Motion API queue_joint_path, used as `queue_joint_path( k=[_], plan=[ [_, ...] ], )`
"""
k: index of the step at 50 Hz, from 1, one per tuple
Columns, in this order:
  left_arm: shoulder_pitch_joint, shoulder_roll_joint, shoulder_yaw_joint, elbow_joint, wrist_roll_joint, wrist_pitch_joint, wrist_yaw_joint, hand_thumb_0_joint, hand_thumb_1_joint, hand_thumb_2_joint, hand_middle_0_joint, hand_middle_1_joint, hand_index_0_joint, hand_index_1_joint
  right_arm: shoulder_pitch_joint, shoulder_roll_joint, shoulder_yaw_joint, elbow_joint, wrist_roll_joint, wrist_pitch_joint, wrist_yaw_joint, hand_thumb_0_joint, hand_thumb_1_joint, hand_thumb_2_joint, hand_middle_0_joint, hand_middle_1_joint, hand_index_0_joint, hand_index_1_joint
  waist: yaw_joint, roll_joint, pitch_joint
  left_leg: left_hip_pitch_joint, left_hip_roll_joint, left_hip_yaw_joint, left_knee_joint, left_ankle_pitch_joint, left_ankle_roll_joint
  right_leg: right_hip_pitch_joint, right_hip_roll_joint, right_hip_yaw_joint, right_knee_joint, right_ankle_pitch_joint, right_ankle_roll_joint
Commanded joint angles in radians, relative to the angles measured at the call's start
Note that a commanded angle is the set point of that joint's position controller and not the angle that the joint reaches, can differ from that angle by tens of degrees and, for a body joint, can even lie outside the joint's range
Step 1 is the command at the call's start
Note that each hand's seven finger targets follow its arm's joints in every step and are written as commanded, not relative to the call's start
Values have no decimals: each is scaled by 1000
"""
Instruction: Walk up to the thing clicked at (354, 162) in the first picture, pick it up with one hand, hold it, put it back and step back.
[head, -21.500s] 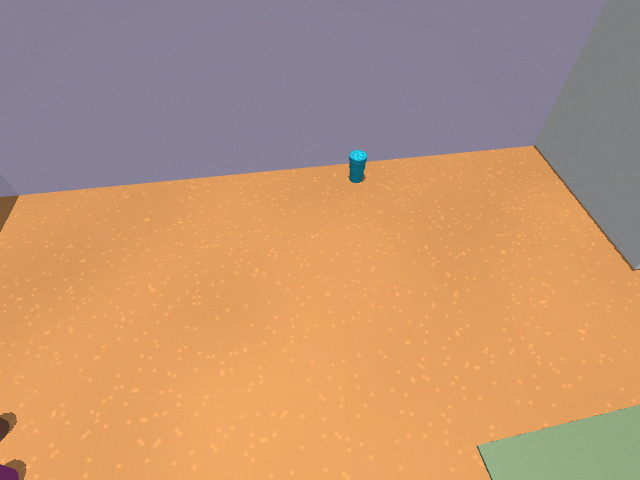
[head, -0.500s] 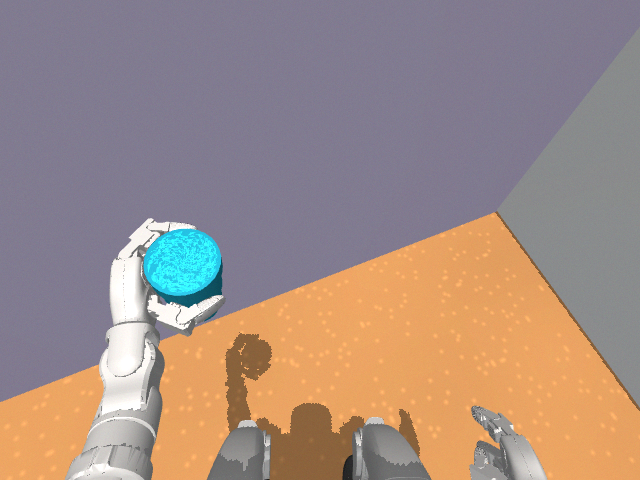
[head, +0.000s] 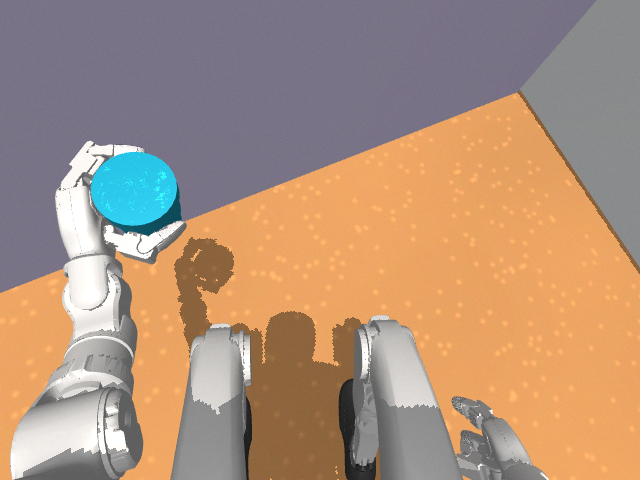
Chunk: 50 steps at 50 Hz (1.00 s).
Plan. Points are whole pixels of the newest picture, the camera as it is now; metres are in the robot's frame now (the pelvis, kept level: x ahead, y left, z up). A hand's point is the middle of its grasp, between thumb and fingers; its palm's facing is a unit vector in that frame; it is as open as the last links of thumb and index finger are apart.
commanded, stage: crouch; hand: left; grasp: from the side
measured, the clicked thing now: (148, 210) +0.44 +0.21 -0.05
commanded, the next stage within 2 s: lower in 1.06 s
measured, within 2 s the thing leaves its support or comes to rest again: neither
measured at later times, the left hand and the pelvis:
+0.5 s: hand (167, 231) +0.46 +0.22 -0.19, palm faces +0.21 -0.98 -0.01, open 11.1 cm; pelvis -0.02 +0.01 -0.13, yaw -3 degrees
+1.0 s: hand (174, 241) +0.47 +0.23 -0.26, palm faces +0.21 -0.98 -0.02, open 11.1 cm; pelvis -0.02 +0.01 -0.17, yaw -7 degrees
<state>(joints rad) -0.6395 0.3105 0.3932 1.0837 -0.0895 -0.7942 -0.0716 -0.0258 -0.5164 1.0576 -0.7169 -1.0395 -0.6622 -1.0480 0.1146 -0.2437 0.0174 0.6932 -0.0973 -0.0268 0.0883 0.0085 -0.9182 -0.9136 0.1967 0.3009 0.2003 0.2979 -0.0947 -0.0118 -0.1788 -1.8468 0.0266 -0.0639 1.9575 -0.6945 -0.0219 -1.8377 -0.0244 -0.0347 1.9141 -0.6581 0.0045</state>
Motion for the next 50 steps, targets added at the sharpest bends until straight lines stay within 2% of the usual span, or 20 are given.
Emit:
queue_joint_path(
  k=[1,6,12,13,15,18,22,23,24,27,28,32,33,34,38,41,45,46,48,50],
  plan=[
    [-311,195,31,-95,22,-82,-6,0,77,1332,-1283,-1446,-1284,-1465,110,-203,-64,-65,-15,-7,-3,0,-920,-915,198,300,199,300,-25,126,-597,308,-25,20,-147,198,29,239,28,-18,-131,175,-41],
    [-431,297,77,-125,26,-100,-2,0,54,1305,-1266,-1427,-1268,-1445,109,-219,-50,-53,-21,-2,2,0,-930,-917,199,300,199,300,-39,157,-624,221,-25,32,-73,104,26,187,30,-31,-47,113,-37],
    [-494,331,74,-73,32,-99,-2,0,9,1251,-1238,-1379,-1239,-1397,97,-236,-22,-33,-33,1,1,0,-933,-917,199,300,199,300,-83,148,-540,86,-28,38,23,-1,38,112,33,-51,16,42,-26],
    [-497,366,101,-89,35,-100,1,0,26,1251,-1231,-1374,-1233,-1390,101,-243,-19,-28,-35,6,1,0,-928,-915,199,300,199,300,-74,162,-545,87,-27,36,30,6,37,106,34,-58,32,47,-26],
    [-453,362,103,-36,39,-91,2,0,7,1237,-1233,-1370,-1235,-1387,97,-252,-11,-32,-39,10,4,0,-930,-915,199,300,199,300,-71,162,-541,72,-26,31,53,16,34,86,36,-68,63,55,-27],
    [-458,357,90,-26,41,-86,-8,0,14,1239,-1237,-1372,-1239,-1388,97,-263,4,-36,-46,18,4,0,-932,-916,199,300,199,300,-95,172,-522,47,-24,21,86,36,33,60,38,-81,100,78,-28],
    [-422,421,160,-49,31,-82,-9,0,9,1217,-1197,-1340,-1202,-1354,109,-285,22,-37,-55,33,8,0,-931,-916,199,300,199,300,-80,188,-542,46,-22,5,133,135,27,66,41,-93,158,162,-29],
    [-409,393,135,-21,33,-79,-11,0,31,1211,-1205,-1342,-1211,-1353,98,-282,30,-40,-56,35,10,0,-934,-915,199,300,200,300,-90,199,-500,23,-22,0,130,120,26,48,39,-98,167,150,-30],
    [-425,436,169,-56,33,-84,-7,0,33,1226,-1193,-1339,-1197,-1353,108,-289,31,-34,-59,39,10,0,-930,-916,199,300,200,300,-87,193,-515,20,-20,0,149,129,28,61,44,-97,170,162,-29],
    [-409,405,143,-44,43,-88,-6,0,77,1233,-1204,-1347,-1210,-1359,102,-292,44,-35,-70,47,15,0,-924,-914,199,300,200,300,-112,216,-480,7,-17,-14,159,117,25,36,46,-112,194,157,-30],
    [-392,409,149,-54,42,-90,-8,0,75,1228,-1190,-1337,-1196,-1348,96,-298,42,-36,-69,48,17,0,-924,-914,199,300,200,300,-98,215,-462,4,-16,-15,159,105,25,15,46,-115,195,145,-31],
    [-437,427,127,-63,47,-98,-8,0,107,1224,-1212,-1347,-1220,-1355,100,-310,57,-31,-81,54,21,0,-925,-913,199,300,200,300,-137,217,-466,-16,-13,-24,203,91,29,20,51,-120,209,147,-26],
    [-443,449,134,-84,47,-101,-8,0,104,1222,-1200,-1337,-1208,-1345,93,-314,60,-29,-84,54,21,0,-921,-913,199,300,200,300,-131,229,-461,-21,-13,-24,206,83,29,16,52,-121,212,139,-26],
    [-438,420,118,-58,44,-99,-10,0,122,1223,-1211,-1345,-1221,-1351,90,-319,65,-31,-86,55,22,0,-924,-912,199,300,200,300,-142,235,-435,-12,-11,-33,204,77,25,-12,50,-129,220,135,-27],
    [-421,465,149,-60,40,-109,-2,0,158,1240,-1207,-1349,-1217,-1354,86,-335,82,-25,-98,62,25,0,-918,-911,200,300,200,300,-142,253,-428,-4,-9,-47,226,104,20,-9,50,-142,242,159,-27],
    [-392,474,149,-47,46,-111,3,0,125,1240,-1220,-1354,-1227,-1363,77,-342,94,-27,-108,69,30,0,-924,-913,199,300,200,300,-141,265,-414,-4,-7,-51,238,127,17,-3,54,-148,255,179,-28],
    [-401,468,138,-43,48,-120,10,0,127,1254,-1238,-1372,-1246,-1380,57,-354,111,-37,-119,77,36,0,-923,-913,200,300,200,300,-165,275,-368,-16,-4,-65,248,117,17,-24,53,-162,267,177,-27],
    [-364,487,162,-27,47,-119,15,0,112,1264,-1246,-1383,-1254,-1392,66,-359,114,-37,-120,79,37,0,-924,-913,200,300,200,300,-158,264,-382,-17,-3,-66,257,135,17,3,57,-162,268,190,-26],
    [-384,495,160,-57,46,-126,21,0,106,1254,-1244,-1372,-1250,-1383,50,-363,118,-45,-123,79,41,0,-927,-914,199,300,200,300,-156,281,-380,-7,-1,-70,256,134,14,-12,56,-165,278,189,-28],
    [-391,489,147,-59,38,-131,19,0,137,1248,-1252,-1372,-1259,-1381,45,-366,128,-51,-127,83,42,0,-926,-913,200,300,200,300,-174,282,-387,-6,-1,-75,268,132,15,-2,59,-170,276,193,-26]
  ],
)
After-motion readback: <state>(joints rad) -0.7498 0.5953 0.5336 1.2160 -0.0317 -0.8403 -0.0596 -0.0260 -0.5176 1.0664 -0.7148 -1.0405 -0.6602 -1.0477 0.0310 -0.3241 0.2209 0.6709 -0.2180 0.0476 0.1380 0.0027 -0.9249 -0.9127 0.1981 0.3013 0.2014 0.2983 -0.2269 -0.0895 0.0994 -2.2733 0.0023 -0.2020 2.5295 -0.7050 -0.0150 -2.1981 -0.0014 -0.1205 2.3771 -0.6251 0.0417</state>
